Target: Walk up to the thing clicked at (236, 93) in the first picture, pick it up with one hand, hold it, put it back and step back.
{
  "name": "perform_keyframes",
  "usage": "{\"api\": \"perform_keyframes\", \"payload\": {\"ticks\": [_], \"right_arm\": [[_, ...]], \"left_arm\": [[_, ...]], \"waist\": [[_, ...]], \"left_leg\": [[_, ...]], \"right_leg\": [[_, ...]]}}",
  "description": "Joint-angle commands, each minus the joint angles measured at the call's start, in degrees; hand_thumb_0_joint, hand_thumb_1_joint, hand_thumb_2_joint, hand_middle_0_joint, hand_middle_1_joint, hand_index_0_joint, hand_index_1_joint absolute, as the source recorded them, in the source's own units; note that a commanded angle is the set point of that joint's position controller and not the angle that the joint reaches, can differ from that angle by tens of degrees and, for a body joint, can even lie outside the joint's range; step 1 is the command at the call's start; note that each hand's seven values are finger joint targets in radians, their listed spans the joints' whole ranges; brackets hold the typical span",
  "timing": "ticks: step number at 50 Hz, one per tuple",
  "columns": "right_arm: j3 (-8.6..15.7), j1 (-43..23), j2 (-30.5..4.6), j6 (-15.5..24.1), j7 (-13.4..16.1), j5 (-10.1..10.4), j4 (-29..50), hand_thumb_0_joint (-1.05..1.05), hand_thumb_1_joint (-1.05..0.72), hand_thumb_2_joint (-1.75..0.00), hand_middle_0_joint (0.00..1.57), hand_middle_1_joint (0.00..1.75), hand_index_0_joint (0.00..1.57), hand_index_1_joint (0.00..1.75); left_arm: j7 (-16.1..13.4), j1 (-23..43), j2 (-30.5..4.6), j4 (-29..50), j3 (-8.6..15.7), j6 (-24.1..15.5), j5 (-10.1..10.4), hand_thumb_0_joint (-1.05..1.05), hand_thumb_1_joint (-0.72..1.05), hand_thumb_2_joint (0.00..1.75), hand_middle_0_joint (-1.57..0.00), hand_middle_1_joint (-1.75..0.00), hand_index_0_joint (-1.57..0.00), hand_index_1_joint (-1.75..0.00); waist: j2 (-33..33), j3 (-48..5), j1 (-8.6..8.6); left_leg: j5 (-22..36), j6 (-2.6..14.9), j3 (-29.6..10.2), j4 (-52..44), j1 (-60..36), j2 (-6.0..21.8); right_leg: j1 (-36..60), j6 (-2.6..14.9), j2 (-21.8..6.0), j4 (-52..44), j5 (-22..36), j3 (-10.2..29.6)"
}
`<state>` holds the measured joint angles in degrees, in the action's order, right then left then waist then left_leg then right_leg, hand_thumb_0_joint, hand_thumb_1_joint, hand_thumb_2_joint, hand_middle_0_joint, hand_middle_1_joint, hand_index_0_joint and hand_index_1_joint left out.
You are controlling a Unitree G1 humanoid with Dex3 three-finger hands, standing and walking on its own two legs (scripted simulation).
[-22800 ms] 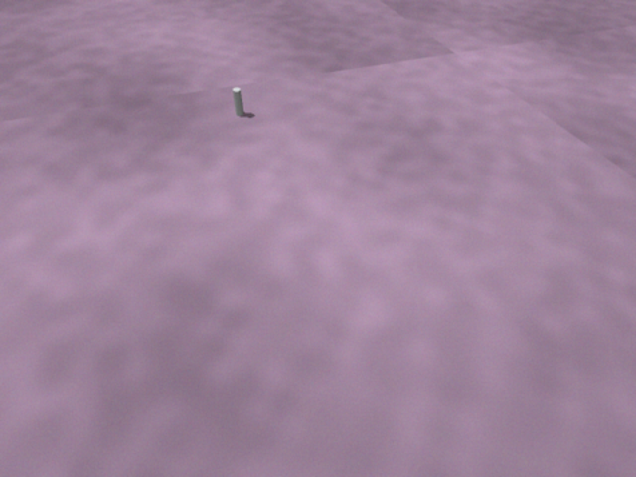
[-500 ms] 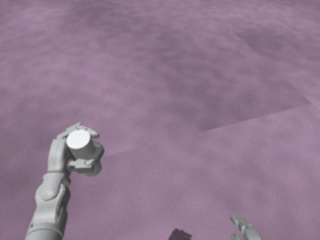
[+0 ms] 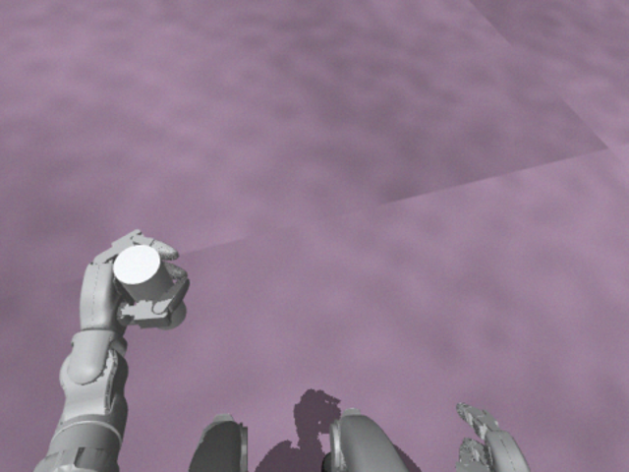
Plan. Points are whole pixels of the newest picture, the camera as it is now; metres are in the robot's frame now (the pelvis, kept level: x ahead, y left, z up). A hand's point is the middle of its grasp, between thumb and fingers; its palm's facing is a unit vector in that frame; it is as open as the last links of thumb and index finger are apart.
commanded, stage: crouch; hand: left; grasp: from the side
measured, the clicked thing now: (155, 291) +0.36 +0.18 -0.03
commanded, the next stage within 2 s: lower in 1.42 s
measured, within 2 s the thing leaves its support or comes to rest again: neither
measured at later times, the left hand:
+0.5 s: hand (191, 321) +0.39 +0.18 -0.26, palm faces -0.01 -1.00 -0.03, open 6.7 cm
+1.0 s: hand (201, 332) +0.42 +0.18 -0.40, palm faces +0.01 -1.00 -0.02, open 6.7 cm
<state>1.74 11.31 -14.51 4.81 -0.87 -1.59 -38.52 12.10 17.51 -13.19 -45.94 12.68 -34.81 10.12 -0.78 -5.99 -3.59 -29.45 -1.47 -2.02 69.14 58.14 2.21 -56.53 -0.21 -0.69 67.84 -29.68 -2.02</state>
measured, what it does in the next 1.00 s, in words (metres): lowers itself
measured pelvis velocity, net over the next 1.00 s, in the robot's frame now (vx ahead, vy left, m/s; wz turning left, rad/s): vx -0.07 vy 0.01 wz -0.10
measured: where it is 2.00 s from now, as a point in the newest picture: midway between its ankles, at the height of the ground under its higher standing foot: outside the picture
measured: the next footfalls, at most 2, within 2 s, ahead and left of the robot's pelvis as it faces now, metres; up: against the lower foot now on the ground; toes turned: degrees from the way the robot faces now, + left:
none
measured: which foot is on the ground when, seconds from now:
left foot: down 0.00-1.00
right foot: down 0.00-1.00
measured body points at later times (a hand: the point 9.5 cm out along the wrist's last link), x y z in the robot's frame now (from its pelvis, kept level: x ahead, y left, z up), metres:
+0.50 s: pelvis -0.05 +0.01 -0.22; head +0.14 +0.04 +0.19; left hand +0.39 +0.23 -0.25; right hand +0.07 -0.25 -0.35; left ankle +0.03 +0.13 -0.64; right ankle +0.03 -0.12 -0.64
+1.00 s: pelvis -0.07 +0.01 -0.34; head +0.16 +0.05 +0.05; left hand +0.41 +0.24 -0.39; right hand +0.00 -0.27 -0.45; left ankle +0.03 +0.13 -0.64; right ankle +0.02 -0.12 -0.64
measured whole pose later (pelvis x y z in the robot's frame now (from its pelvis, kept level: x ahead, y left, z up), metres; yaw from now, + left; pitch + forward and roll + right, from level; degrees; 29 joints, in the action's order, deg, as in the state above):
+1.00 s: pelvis -0.07 +0.01 -0.34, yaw -6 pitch +29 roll -6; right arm -6.1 5.2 -16.7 0.9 -5.8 -7.9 -40.8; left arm 13.0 41.8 -28.1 -67.8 26.6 -43.8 4.7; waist -2.1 -1.6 -11.1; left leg -39.7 -1.9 -8.3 137.6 127.6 1.1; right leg -124.3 -1.1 0.4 133.5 -38.8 -4.2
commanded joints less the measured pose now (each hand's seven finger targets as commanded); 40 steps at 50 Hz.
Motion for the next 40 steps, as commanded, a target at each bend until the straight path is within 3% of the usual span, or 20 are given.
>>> {"api": "perform_keyframes", "payload": {"ticks": [1, 4, 6, 7, 8, 9, 11, 13, 14, 19, 21, 23, 25, 27, 29, 30, 32, 33, 37, 40], "right_arm": [[2.1, 1.5, -8.4, 2.3, -0.4, -0.4, 5.5, 0.0, -0.89, -0.9, 0.2, 0.3, 0.2, 0.3], [1.7, 2.1, -9.2, 1.7, -0.8, -0.7, 5.2, 0.0, -0.88, -0.9, 0.2, 0.3, 0.2, 0.3], [1.8, 1.9, -9.5, 1.3, -1.1, -1.2, 5.3, 0.0, -0.88, -0.9, 0.2, 0.3, 0.2, 0.3], [2.1, 2.2, -9.9, 1.2, -1.1, -1.3, 5.1, 0.0, -0.88, -0.91, 0.2, 0.3, 0.2, 0.3], [2.1, 2.1, -10.0, 1.0, -1.1, -1.4, 5.0, 0.0, -0.88, -0.91, 0.2, 0.3, 0.2, 0.3], [2.0, 2.3, -9.9, 0.8, -1.0, -1.7, 4.7, 0.0, -0.88, -0.91, 0.2, 0.3, 0.2, 0.3], [2.1, 2.3, -10.1, 0.5, -1.2, -1.9, 4.2, 0.0, -0.89, -0.91, 0.2, 0.3, 0.2, 0.3], [2.2, 2.7, -10.3, 0.4, -1.3, -2.0, 3.5, 0.0, -0.9, -0.91, 0.2, 0.3, 0.2, 0.3], [2.3, 3.3, -10.3, 0.4, -1.4, -2.2, 2.8, 0.0, -0.9, -0.91, 0.2, 0.3, 0.2, 0.3], [1.7, 3.4, -10.7, 0.0, -2.1, -3.2, 0.5, 0.0, -0.9, -0.91, 0.2, 0.3, 0.2, 0.3], [1.4, 3.2, -10.7, -0.1, -2.6, -3.6, 0.3, 0.0, -0.9, -0.91, 0.2, 0.3, 0.2, 0.3], [0.7, 2.4, -11.2, -0.4, -3.1, -3.9, 1.0, 0.0, -0.9, -0.91, 0.2, 0.3, 0.2, 0.3], [0.3, 2.8, -11.1, -0.8, -3.7, -4.2, 0.8, 0.0, -0.89, -0.91, 0.2, 0.3, 0.2, 0.3], [0.2, 2.4, -11.7, -1.1, -3.9, -4.2, 1.1, 0.0, -0.9, -0.91, 0.2, 0.3, 0.2, 0.3], [0.2, 2.4, -12.1, -1.2, -4.0, -4.4, 0.9, 0.0, -0.9, -0.91, 0.2, 0.3, 0.2, 0.3], [0.0, 2.0, -12.2, -1.3, -4.0, -4.4, 0.9, 0.0, -0.9, -0.91, 0.2, 0.3, 0.2, 0.3], [-0.4, 2.1, -12.4, -1.4, -3.9, -4.8, 0.6, 0.0, -0.9, -0.91, 0.2, 0.3, 0.2, 0.3], [-0.7, 2.8, -12.5, -1.4, -3.9, -4.9, 0.0, 0.0, -0.9, -0.91, 0.2, 0.3, 0.2, 0.3], [-1.4, 2.1, -13.3, -1.7, -3.6, -5.4, 0.0, 0.0, -0.91, -0.91, 0.2, 0.3, 0.2, 0.3], [-1.9, 1.6, -14.6, -2.0, -3.6, -5.6, -0.3, 0.0, -0.9, -0.91, 0.2, 0.3, 0.2, 0.3]], "left_arm": [[1.3, 18.2, -7.7, 7.5, 2.7, -10.2, 1.6, 0.0, 0.51, 1.24, -1.31, -1.38, -1.31, -1.37], [1.1, 18.4, -11.6, 6.2, 6.0, -12.0, 1.0, 0.0, 0.51, 1.25, -1.32, -1.37, -1.32, -1.38], [1.3, 22.2, -10.1, 6.7, 4.1, -12.6, 0.6, 0.0, 0.48, 1.27, -1.32, -1.38, -1.32, -1.39], [1.0, 23.9, -10.9, 8.2, 5.1, -12.9, 0.7, 0.0, 0.47, 1.27, -1.32, -1.38, -1.31, -1.38], [0.8, 26.3, -12.2, 9.0, 5.3, -13.1, 0.4, 0.0, 0.47, 1.28, -1.32, -1.39, -1.32, -1.39], [0.3, 26.8, -13.9, 9.4, 7.1, -13.2, 0.4, 0.0, 0.48, 1.28, -1.31, -1.38, -1.3, -1.39], [-0.3, 27.7, -13.5, 9.4, 6.2, -13.2, -0.1, 0.0, 0.52, 1.29, -1.31, -1.38, -1.3, -1.39], [-0.3, 30.8, -14.0, 9.3, 7.1, -13.2, 0.3, 0.0, 0.51, 1.28, -1.3, -1.37, -1.29, -1.38], [-0.2, 31.1, -12.5, 7.4, 6.1, -13.1, 0.0, 0.0, 0.55, 1.29, -1.29, -1.37, -1.29, -1.38], [0.8, 35.4, -13.8, -2.2, 6.1, -13.2, -2.3, 0.0, 0.53, 1.28, -1.31, -1.38, -1.3, -1.38], [1.0, 34.4, -14.9, -6.3, 7.2, -13.5, -3.3, 0.0, 0.5, 1.28, -1.31, -1.38, -1.3, -1.39], [1.0, 33.0, -17.2, -8.5, 10.6, -14.0, -3.3, 0.0, 0.5, 1.29, -1.32, -1.4, -1.32, -1.41], [0.9, 35.5, -17.8, -8.0, 11.5, -14.7, -3.2, 0.0, 0.48, 1.31, -1.31, -1.41, -1.31, -1.42], [0.5, 37.7, -20.7, -5.9, 13.2, -15.4, -3.6, 0.0, 0.49, 1.33, -1.33, -1.43, -1.33, -1.44], [0.1, 41.4, -21.1, -4.7, 12.9, -15.9, -4.1, 0.0, 0.53, 1.34, -1.34, -1.44, -1.34, -1.44], [-0.3, 43.6, -23.4, -3.5, 13.7, -16.3, -4.4, 0.0, 0.5, 1.33, -1.32, -1.42, -1.32, -1.43], [-0.3, 47.3, -23.5, -2.4, 12.2, -16.7, -4.5, 0.0, 0.5, 1.3, -1.3, -1.39, -1.3, -1.4], [-0.7, 47.4, -24.6, -3.1, 13.3, -16.6, -4.5, 0.0, 0.5, 1.29, -1.28, -1.37, -1.28, -1.38], [-0.3, 47.5, -24.5, -3.4, 12.2, -16.0, -4.1, 0.0, 0.48, 1.23, -1.25, -1.32, -1.24, -1.32], [-0.1, 47.1, -26.3, -6.1, 13.3, -15.2, -4.3, 0.0, 0.49, 1.23, -1.25, -1.32, -1.25, -1.32]], "waist": [[3.3, -26.3, -0.62], [5.3, -32.0, 0.74], [7.4, -33.5, -0.39], [7.7, -35.2, 0.25], [8.9, -36.5, -0.32], [8.1, -39.0, 0.47], [7.3, -40.8, -0.31], [7.0, -42.5, -1.37], [6.0, -43.3, -2.34], [6.2, -40.4, -3.86], [6.1, -38.7, -3.48], [6.6, -38.5, -2.24], [6.5, -38.7, -2.69], [9.1, -38.5, -2.49], [10.2, -40.5, -3.39], [10.9, -40.1, -3.59], [11.7, -40.4, -5.5], [11.0, -41.2, -5.33], [12.0, -41.3, -6.36], [13.0, -37.5, -6.35]], "left_leg": [[10.2, 2.53, -0.4, 4.8, -1.4, -2.3], [12.6, 2.43, -0.9, 10.1, 2.3, -2.1], [11.0, 2.14, -1.1, 12.7, 5.3, -2.1], [11.0, 2.01, -1.3, 13.6, 4.8, -1.9], [9.8, 1.86, -1.5, 14.5, 5.4, -1.9], [11.0, 2.15, -0.9, 16.9, 7.1, -1.8], [11.1, 2.28, -0.9, 19.3, 9.7, -1.8], [10.6, 2.55, -1.0, 22.3, 12.0, -1.8], [11.2, 2.69, -1.1, 24.0, 13.5, -1.8], [8.5, 2.66, -1.5, 30.8, 20.6, -1.7], [5.9, 2.62, -1.1, 33.1, 25.4, -1.9], [4.6, 2.4, -1.0, 35.0, 28.5, -2.0], [1.5, 2.52, -0.4, 36.8, 31.8, -2.3], [-2.5, 2.03, -0.7, 36.8, 32.3, -2.1], [-2.3, 1.98, -0.3, 39.2, 32.0, -1.9], [-4.6, 1.9, 0.0, 39.8, 34.1, -2.0], [-6.3, 2.18, 0.6, 42.5, 36.4, -2.0], [-5.3, 2.18, 0.8, 43.7, 37.1, -2.0], [-5.7, 2.27, 0.9, 47.4, 38.8, -1.9], [-7.4, 2.04, 0.2, 48.5, 41.4, -1.9]], "right_leg": [[-3.4, 1.51, 0.8, 3.1, 11.6, 1.2], [-9.1, 1.8, 1.0, 9.7, 11.9, 0.9], [-13.4, 2.11, 1.1, 12.7, 10.1, 1.1], [-15.6, 2.25, 1.2, 14.2, 9.4, 0.7], [-17.2, 2.38, 1.2, 15.4, 8.2, 0.7], [-16.0, 2.06, 1.2, 16.0, 9.6, 1.6], [-17.2, 2.06, 1.4, 18.4, 10.0, 1.6], [-19.6, 2.0, 1.5, 20.9, 9.8, 1.4], [-20.6, 1.95, 1.5, 22.3, 10.5, 0.9], [-31.1, 2.42, 1.8, 29.8, 7.7, -0.7], [-33.6, 2.54, 1.8, 32.1, 5.2, -1.0], [-35.5, 2.65, 1.7, 35.3, 3.6, -1.7], [-36.1, 2.51, 1.7, 36.6, 1.4, -1.7], [-39.0, 2.77, 1.9, 38.8, -1.6, -2.4], [-40.6, 2.69, 1.9, 40.6, -1.2, -2.6], [-41.2, 2.7, 2.0, 41.2, -2.9, -2.5], [-41.3, 2.37, 2.0, 42.3, -3.4, -2.3], [-40.2, 2.2, 2.0, 42.9, -2.5, -2.3], [-41.8, 1.89, 2.1, 45.2, -2.5, -2.6], [-45.5, 2.02, 2.0, 47.6, -3.8, -4.0]]}}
